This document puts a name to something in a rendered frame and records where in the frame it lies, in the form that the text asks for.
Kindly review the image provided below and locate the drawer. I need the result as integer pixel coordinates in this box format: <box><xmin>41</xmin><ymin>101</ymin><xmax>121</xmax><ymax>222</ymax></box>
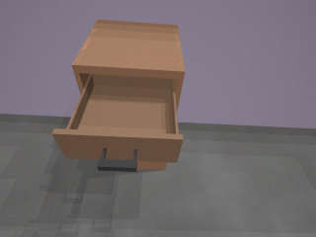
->
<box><xmin>52</xmin><ymin>73</ymin><xmax>184</xmax><ymax>163</ymax></box>

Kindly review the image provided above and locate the handle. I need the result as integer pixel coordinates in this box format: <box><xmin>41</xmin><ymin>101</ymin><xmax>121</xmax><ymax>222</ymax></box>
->
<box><xmin>97</xmin><ymin>148</ymin><xmax>137</xmax><ymax>172</ymax></box>

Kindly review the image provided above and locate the cabinet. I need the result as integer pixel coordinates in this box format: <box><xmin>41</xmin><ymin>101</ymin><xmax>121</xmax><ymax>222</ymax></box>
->
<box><xmin>71</xmin><ymin>19</ymin><xmax>186</xmax><ymax>170</ymax></box>

